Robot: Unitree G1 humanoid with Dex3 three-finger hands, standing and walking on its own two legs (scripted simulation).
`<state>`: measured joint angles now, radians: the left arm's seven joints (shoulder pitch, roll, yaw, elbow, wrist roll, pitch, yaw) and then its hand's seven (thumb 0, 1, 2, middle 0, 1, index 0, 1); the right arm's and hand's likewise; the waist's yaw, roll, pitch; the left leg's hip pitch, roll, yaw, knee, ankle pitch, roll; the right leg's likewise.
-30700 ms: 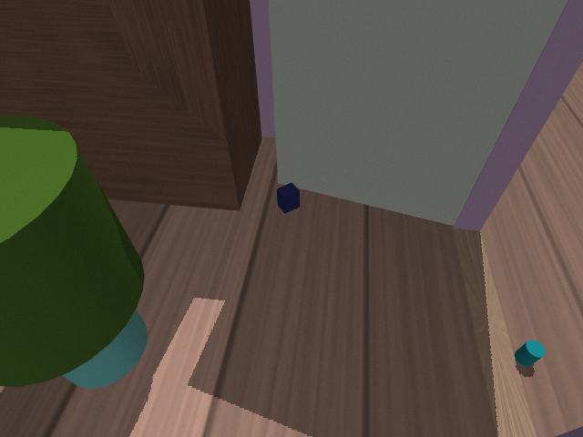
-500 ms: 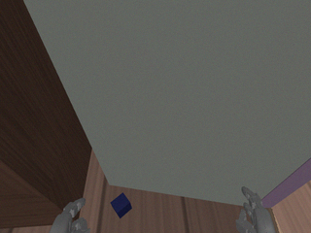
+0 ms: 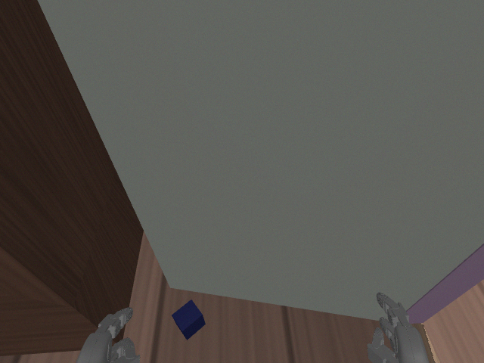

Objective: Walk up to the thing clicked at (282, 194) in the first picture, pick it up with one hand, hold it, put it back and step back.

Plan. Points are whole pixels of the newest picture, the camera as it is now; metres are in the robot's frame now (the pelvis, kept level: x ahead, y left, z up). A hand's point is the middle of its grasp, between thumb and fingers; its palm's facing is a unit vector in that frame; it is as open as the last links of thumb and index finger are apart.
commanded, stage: home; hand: left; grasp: from above
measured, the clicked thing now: (189, 319) +0.42 +0.20 -0.66
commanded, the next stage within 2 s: stand in 0.26 s
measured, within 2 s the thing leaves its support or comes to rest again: neither
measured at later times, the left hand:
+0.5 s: hand out of the picture +0.16 +0.21 -0.08, palm faces +0.00 -0.95 -0.31, open 7.4 cm
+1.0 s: hand out of the picture +0.04 +0.25 -0.11, palm faces +0.04 -0.95 -0.31, open 7.4 cm
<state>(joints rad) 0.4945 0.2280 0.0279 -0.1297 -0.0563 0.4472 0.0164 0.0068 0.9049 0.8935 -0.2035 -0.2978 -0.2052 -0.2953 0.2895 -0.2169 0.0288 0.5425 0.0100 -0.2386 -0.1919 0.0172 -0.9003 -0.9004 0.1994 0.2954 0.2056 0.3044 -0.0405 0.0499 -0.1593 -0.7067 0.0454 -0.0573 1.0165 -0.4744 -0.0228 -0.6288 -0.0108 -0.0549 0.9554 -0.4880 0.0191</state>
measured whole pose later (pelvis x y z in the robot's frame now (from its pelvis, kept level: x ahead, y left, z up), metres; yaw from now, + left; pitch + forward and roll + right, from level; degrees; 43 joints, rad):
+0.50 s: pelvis -0.01 +0.00 +0.02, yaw +0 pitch +3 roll +0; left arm 0.25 0.28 0.01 0.39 0.05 0.13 0.02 0.00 0.90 0.89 -0.21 -0.30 -0.21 -0.30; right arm 0.18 -0.27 0.00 0.76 -0.08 -0.08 -0.05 0.01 -0.90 -0.90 0.20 0.30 0.21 0.30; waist 0.01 -0.01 0.00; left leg -0.53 0.01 -0.02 0.89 -0.41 -0.01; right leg -0.48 -0.05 -0.03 0.89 -0.46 0.02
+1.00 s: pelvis +0.00 +0.01 +0.06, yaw +1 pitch -4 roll -1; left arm 0.22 0.29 0.03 1.03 0.03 0.01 0.03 0.00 0.91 0.89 -0.21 -0.30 -0.21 -0.30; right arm 0.16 -0.28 -0.03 1.04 -0.03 -0.01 -0.02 0.01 -0.90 -0.90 0.20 0.30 0.20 0.30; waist 0.02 0.01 0.06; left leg -0.21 0.00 -0.02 0.51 -0.24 0.01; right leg -0.14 -0.05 -0.03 0.47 -0.26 0.04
